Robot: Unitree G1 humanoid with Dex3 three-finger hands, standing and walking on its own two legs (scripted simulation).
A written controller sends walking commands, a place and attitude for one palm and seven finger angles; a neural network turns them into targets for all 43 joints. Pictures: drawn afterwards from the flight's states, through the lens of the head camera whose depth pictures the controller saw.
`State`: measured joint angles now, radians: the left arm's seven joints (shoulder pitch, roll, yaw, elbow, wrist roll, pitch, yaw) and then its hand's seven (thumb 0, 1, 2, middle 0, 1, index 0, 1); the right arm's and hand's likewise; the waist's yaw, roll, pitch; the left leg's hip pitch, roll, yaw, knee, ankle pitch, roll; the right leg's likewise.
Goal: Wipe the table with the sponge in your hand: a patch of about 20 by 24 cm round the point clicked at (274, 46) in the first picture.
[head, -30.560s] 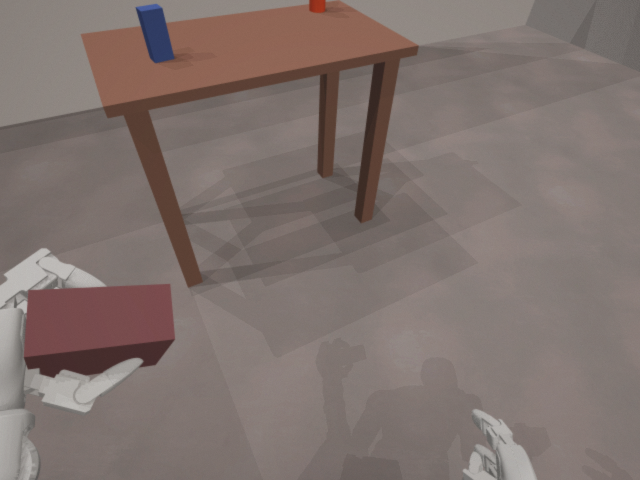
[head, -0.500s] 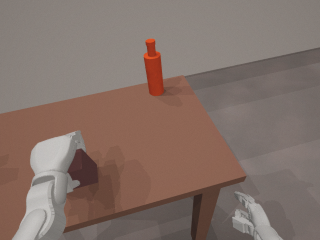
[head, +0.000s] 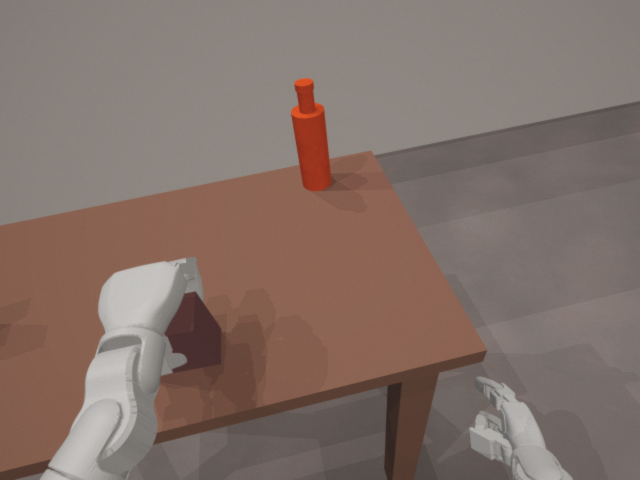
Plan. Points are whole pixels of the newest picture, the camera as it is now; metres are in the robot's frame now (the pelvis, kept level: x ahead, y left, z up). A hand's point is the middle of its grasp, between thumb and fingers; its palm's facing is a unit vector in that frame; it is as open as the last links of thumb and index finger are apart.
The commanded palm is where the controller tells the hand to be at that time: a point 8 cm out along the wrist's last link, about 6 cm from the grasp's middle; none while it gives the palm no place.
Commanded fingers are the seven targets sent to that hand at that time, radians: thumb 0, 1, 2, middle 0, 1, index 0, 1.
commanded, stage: slide across to the third lane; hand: left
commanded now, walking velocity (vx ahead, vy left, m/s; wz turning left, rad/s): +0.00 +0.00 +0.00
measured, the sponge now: (174, 342) +0.25 +0.25 +0.05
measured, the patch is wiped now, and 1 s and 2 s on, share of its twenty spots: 0.55 0.65 0.90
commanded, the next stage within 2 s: wipe forward along the third lane in 0.22 s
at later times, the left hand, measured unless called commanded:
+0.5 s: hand (192, 311) +0.27 +0.21 +0.09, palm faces +0.04 -0.10 -0.99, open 9.6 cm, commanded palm +0.26 +0.20 +0.14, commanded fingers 0.00 0.10 1.30 -1.20 -1.60 -1.20 -1.60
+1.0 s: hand (202, 275) +0.33 +0.22 +0.10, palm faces -0.05 -0.05 -1.00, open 9.6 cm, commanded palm +0.32 +0.23 +0.13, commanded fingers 0.00 0.10 1.30 -1.20 -1.60 -1.20 -1.60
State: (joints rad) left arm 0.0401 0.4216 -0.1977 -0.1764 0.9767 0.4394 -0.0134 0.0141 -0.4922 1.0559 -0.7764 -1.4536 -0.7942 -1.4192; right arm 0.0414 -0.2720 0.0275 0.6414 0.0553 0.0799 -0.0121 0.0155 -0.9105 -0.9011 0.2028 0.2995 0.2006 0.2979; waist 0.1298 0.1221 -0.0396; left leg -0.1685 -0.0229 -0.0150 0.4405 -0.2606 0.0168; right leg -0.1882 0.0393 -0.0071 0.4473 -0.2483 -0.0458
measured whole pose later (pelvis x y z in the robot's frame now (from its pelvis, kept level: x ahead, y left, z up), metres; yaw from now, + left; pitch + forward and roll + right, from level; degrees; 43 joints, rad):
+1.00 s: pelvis -0.03 -0.02 +0.00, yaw +0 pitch +1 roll +1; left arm -0.44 0.41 -0.19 0.45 0.95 0.36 -0.02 0.01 -0.57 1.08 -0.87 -1.38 -0.87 -1.35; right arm 0.10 -0.28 0.04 0.72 0.08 0.10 -0.08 0.01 -0.91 -0.90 0.20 0.30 0.20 0.30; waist 0.06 0.09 -0.07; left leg -0.27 0.00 -0.02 0.47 -0.23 0.00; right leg -0.29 0.06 -0.01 0.47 -0.21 -0.07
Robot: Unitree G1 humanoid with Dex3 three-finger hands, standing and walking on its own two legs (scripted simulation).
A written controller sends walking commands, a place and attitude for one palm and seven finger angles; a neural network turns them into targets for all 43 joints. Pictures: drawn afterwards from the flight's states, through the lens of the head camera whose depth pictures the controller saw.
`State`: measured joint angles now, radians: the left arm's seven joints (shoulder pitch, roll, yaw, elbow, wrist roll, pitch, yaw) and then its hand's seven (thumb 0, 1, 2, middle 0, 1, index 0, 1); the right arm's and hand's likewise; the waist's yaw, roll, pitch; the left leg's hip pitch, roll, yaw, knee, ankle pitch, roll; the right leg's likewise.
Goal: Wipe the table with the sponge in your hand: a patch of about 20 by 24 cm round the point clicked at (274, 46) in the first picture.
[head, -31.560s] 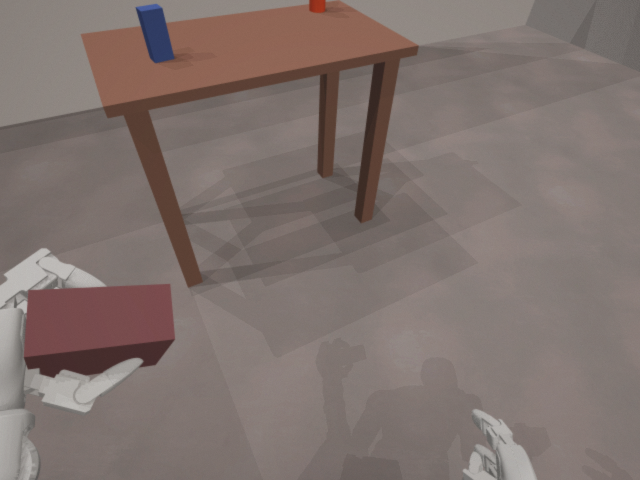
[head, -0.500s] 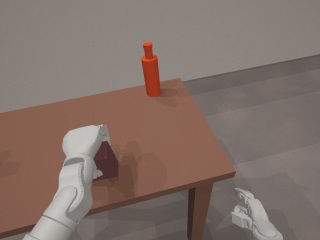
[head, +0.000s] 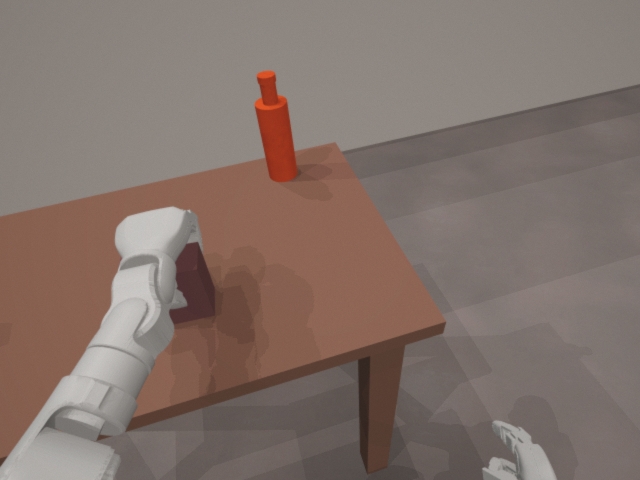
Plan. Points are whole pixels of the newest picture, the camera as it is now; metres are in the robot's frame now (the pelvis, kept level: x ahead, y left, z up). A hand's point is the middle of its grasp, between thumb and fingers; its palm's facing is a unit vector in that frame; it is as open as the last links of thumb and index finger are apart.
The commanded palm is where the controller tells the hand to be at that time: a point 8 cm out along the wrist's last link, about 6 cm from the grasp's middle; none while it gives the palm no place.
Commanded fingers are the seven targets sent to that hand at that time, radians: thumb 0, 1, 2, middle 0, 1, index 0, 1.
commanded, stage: wipe forward along the third lane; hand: left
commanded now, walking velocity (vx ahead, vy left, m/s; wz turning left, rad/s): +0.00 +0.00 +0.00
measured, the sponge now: (174, 294) +0.34 +0.26 +0.05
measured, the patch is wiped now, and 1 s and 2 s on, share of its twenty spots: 0.65 0.90 0.95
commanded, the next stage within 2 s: wipe back along the third lane in 0.94 s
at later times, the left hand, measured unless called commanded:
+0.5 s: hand (172, 239) +0.40 +0.27 +0.10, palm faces -0.08 -0.02 -1.00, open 9.7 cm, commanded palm +0.39 +0.27 +0.13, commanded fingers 0.00 0.10 1.30 -1.20 -1.60 -1.20 -1.60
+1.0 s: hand (169, 219) +0.44 +0.29 +0.10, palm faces -0.08 -0.01 -1.00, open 9.7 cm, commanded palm +0.44 +0.29 +0.13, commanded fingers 0.00 0.10 1.30 -1.20 -1.60 -1.20 -1.60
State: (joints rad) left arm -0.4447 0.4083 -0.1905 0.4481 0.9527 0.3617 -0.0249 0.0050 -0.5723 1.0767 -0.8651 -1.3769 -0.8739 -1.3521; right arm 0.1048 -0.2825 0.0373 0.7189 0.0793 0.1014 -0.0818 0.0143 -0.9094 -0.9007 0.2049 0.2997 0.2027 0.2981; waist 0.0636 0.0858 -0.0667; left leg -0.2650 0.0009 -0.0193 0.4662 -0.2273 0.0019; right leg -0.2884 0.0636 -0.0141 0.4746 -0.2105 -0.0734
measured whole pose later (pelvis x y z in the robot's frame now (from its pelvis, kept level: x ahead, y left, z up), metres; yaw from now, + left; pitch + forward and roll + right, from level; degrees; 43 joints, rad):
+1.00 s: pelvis +0.02 +0.02 +0.00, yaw +0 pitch +8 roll +0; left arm -0.77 0.48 -0.11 0.92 1.00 0.19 0.06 -0.01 -0.59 1.09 -0.86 -1.37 -0.86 -1.39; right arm 0.21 -0.29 0.01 0.74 0.08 0.13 -0.07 0.01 -0.91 -0.90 0.21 0.30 0.20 0.30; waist -0.01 0.06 -0.11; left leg -0.40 -0.01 -0.02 0.50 -0.25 0.01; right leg -0.40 0.06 -0.01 0.47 -0.21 -0.05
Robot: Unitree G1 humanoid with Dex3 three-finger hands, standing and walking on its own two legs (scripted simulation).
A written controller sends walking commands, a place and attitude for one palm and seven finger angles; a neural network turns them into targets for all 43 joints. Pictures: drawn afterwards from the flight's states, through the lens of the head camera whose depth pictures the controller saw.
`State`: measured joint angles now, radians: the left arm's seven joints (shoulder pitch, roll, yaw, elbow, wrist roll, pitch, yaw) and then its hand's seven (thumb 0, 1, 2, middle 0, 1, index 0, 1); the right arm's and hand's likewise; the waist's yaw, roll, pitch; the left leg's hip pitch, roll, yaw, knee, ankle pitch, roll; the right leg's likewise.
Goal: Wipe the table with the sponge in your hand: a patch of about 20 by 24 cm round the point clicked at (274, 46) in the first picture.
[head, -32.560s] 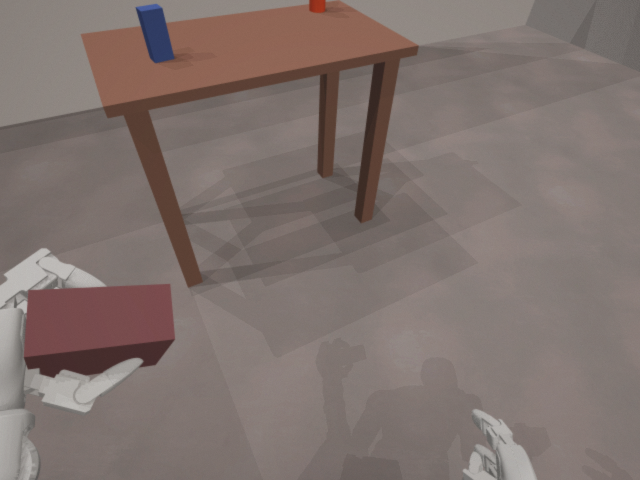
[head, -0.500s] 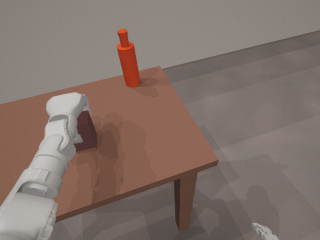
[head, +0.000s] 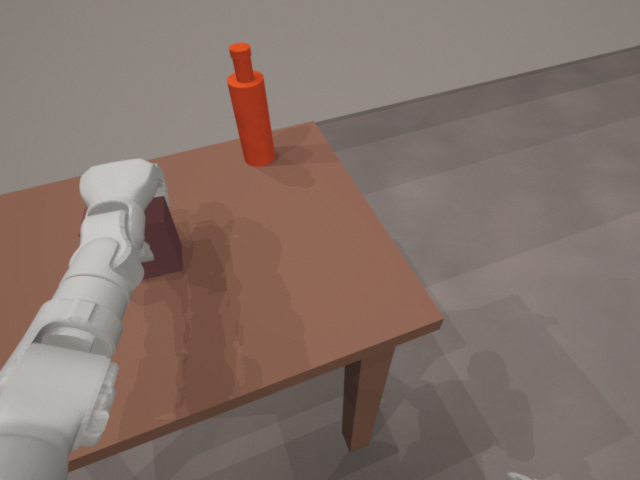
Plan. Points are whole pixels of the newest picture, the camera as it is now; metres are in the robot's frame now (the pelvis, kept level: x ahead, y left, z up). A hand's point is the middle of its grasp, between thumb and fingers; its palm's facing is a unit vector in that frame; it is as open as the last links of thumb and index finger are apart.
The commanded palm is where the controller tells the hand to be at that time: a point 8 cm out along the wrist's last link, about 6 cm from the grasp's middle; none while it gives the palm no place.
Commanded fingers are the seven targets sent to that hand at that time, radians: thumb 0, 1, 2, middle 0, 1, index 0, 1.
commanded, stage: wipe back along the third lane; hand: left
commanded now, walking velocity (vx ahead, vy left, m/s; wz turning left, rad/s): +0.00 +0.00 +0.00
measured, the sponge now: (140, 249) +0.41 +0.28 +0.05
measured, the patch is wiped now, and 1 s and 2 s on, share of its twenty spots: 0.90 0.95 0.95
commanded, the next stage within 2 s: slide back across to the middle lane in 1.68 s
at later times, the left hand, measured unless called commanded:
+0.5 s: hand (136, 219) +0.43 +0.27 +0.10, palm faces +0.00 +0.00 -1.00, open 9.7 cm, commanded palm +0.39 +0.25 +0.13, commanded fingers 0.00 0.10 1.30 -1.20 -1.60 -1.20 -1.60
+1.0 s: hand (138, 242) +0.38 +0.25 +0.10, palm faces +0.10 -0.08 -0.99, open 9.7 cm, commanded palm +0.33 +0.23 +0.13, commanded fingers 0.00 0.10 1.30 -1.20 -1.60 -1.20 -1.60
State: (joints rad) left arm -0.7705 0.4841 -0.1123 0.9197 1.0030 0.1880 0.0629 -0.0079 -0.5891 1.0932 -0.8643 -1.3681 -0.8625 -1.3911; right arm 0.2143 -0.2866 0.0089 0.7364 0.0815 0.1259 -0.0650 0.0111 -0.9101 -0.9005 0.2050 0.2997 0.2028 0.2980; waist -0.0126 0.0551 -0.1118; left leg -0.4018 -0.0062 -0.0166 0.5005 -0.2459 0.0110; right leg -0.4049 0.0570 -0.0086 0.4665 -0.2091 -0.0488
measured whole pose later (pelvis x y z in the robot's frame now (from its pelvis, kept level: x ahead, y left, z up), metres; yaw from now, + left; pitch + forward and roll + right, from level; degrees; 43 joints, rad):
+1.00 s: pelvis +0.05 +0.03 +0.00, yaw +1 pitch +4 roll -1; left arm -0.27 0.35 -0.29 0.10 0.99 0.54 0.06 0.02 -0.46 1.04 -0.71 -1.51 -0.74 -1.49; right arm 0.03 -0.27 0.04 0.62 0.09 0.18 0.04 0.03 -0.93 -0.92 0.20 0.30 0.20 0.30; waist 0.09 0.09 -0.11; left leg -0.22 -0.04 -0.02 0.47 -0.32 0.05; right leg -0.23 0.02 0.00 0.44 -0.28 -0.02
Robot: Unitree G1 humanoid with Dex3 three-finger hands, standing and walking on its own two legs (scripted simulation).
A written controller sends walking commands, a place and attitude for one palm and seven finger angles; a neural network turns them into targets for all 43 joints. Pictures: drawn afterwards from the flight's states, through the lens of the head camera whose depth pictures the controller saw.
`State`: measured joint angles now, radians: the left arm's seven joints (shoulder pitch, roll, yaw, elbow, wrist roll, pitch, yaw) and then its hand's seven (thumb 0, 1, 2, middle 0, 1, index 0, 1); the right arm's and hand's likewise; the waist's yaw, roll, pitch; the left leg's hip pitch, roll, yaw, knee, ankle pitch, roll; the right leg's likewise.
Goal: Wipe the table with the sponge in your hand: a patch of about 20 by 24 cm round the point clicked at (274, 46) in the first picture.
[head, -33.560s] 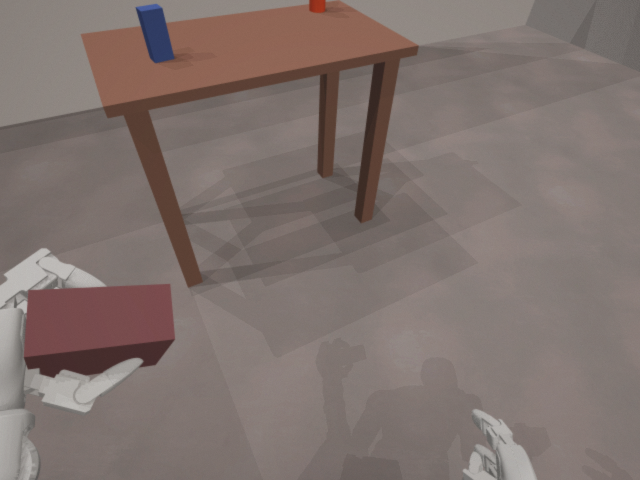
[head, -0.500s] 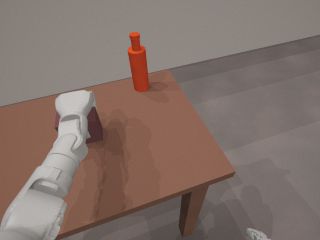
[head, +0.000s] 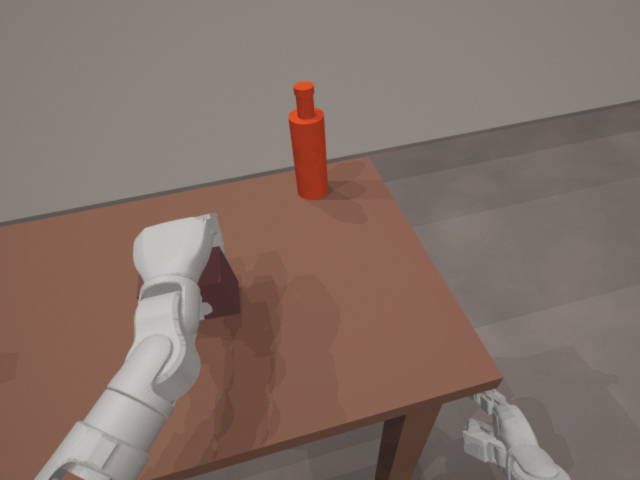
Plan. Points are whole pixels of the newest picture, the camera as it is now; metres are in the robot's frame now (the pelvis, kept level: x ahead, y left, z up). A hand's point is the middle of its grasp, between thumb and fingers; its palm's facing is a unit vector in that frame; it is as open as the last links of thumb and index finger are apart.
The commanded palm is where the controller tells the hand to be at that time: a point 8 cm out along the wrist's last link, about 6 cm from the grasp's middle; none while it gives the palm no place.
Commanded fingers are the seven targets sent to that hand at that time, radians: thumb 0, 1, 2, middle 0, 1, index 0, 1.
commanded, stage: wipe back along the third lane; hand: left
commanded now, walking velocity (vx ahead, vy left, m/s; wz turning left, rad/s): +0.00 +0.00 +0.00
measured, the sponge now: (197, 293) +0.33 +0.23 +0.05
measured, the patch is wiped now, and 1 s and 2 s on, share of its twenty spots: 0.95 0.95 0.95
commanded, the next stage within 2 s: slide back across to the middle lane in 0.68 s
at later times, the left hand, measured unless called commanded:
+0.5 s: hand (200, 312) +0.27 +0.18 +0.10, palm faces +0.11 -0.10 -0.99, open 9.6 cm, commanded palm +0.22 +0.17 +0.13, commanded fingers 0.00 0.10 1.30 -1.20 -1.60 -1.20 -1.60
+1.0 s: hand (198, 338) +0.24 +0.17 +0.10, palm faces +0.10 -0.15 -0.98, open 9.6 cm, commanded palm +0.19 +0.19 +0.15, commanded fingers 0.00 0.10 1.30 -1.20 -1.60 -1.20 -1.60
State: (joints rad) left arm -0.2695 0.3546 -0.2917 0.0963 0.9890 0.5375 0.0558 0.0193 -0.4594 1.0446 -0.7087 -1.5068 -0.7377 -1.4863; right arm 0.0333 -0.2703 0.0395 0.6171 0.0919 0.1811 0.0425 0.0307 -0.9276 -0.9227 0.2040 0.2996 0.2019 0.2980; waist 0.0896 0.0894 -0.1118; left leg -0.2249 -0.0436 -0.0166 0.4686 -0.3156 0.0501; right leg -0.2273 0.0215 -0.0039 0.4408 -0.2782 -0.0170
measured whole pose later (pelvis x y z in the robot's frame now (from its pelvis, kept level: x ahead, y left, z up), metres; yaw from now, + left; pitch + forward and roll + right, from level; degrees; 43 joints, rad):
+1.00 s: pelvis -0.04 -0.04 +0.00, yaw -3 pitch -1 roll +1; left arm 0.03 0.39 -0.19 -0.15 0.92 0.50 0.04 0.01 -0.47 1.05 -0.71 -1.50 -0.77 -1.44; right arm 0.02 -0.27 0.04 0.63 0.08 0.15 0.01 0.02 -0.91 -0.90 0.20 0.30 0.20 0.30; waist 0.09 0.10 -0.07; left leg -0.16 0.01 0.02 0.46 -0.28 0.00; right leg -0.20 0.08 0.03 0.48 -0.26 -0.07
